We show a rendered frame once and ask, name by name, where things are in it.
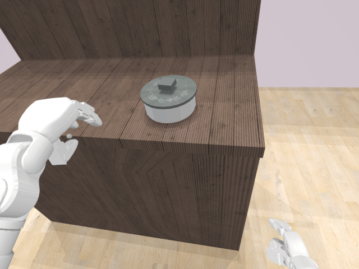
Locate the robot right forearm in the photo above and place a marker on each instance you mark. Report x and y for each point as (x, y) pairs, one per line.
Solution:
(302, 262)

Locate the right robot hand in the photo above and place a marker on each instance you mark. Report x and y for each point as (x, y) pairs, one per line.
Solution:
(280, 252)

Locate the pot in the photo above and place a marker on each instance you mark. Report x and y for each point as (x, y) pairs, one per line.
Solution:
(171, 115)

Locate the lid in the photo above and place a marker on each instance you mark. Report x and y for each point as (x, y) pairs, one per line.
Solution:
(184, 91)

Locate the robot left forearm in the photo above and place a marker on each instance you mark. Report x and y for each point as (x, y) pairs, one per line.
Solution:
(22, 160)

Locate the knob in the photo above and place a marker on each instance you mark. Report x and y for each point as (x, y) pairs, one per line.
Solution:
(167, 84)

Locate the left robot hand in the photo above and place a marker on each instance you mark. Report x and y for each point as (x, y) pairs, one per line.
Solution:
(53, 117)

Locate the table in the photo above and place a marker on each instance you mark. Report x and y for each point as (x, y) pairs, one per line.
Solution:
(189, 181)

